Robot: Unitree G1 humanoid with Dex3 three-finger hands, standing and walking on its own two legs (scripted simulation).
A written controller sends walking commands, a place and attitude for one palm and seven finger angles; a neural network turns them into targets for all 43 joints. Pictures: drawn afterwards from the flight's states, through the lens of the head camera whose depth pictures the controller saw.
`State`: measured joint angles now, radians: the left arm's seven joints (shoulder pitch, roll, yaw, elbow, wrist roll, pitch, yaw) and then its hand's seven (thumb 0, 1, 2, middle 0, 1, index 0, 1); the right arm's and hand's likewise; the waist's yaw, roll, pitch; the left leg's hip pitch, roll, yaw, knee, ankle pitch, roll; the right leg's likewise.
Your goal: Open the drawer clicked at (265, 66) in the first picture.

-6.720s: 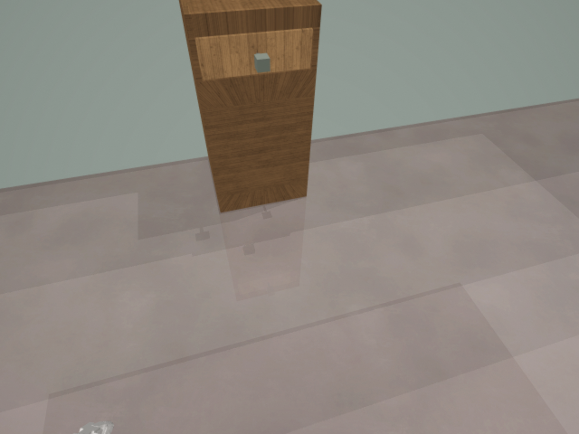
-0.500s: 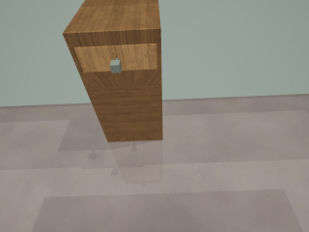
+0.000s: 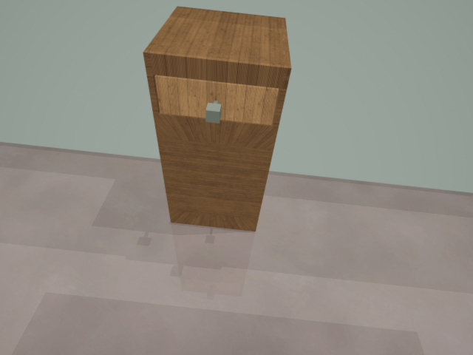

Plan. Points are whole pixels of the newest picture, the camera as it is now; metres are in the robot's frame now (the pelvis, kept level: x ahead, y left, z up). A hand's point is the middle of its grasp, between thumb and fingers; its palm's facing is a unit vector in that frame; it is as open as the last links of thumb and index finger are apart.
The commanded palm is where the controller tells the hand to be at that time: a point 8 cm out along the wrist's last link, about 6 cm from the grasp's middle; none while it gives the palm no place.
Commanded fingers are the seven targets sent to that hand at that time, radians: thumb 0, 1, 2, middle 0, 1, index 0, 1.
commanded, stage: take the last steps up to it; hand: left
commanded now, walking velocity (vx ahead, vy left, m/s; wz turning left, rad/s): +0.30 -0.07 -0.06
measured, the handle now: (214, 109) +0.82 +0.13 -0.04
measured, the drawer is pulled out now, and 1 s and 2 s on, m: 0.00 0.00 0.00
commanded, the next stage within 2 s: come to a stop and stand still in 0.66 s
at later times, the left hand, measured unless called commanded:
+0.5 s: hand (193, 285) +0.30 +0.11 -0.17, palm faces -0.03 -0.98 -0.20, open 7.4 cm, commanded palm none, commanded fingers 0.00 0.90 0.90 -0.20 -0.30 -0.20 -0.30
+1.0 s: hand (194, 302) +0.27 +0.10 -0.18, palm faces +0.08 -0.98 -0.16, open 7.4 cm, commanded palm none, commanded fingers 0.00 0.90 0.90 -0.20 -0.30 -0.20 -0.30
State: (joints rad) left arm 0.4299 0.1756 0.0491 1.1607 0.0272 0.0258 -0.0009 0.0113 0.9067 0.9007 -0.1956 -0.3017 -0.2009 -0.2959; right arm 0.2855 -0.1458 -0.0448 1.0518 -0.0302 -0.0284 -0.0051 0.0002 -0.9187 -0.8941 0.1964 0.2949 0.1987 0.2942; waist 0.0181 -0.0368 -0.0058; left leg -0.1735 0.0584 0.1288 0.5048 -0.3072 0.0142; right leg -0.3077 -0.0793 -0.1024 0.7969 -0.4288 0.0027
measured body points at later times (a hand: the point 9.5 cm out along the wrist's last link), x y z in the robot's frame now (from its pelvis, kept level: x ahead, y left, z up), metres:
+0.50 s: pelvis +0.17 -0.06 -0.02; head +0.21 -0.08 +0.43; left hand +0.30 +0.16 -0.15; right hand +0.06 -0.26 -0.18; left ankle +0.02 +0.08 -0.65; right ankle +0.24 -0.14 -0.74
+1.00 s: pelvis +0.31 -0.06 +0.00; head +0.34 -0.04 +0.45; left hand +0.27 +0.16 -0.17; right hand +0.43 -0.26 -0.15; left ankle +0.36 +0.05 -0.74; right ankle +0.24 -0.16 -0.72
